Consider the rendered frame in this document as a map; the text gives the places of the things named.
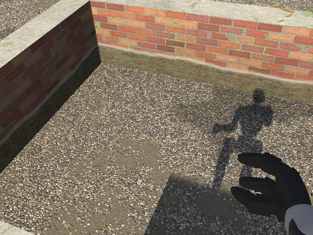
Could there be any right robot forearm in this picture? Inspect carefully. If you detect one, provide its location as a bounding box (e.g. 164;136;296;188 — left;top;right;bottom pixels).
285;204;313;235

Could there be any robot right hand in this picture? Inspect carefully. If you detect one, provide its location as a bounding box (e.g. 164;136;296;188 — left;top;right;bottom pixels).
231;152;313;222

